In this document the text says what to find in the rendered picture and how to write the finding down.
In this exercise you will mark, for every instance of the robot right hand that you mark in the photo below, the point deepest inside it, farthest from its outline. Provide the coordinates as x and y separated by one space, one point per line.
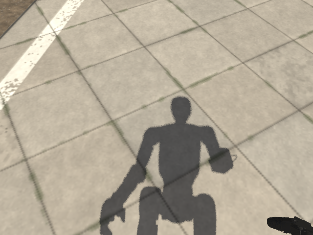
294 226

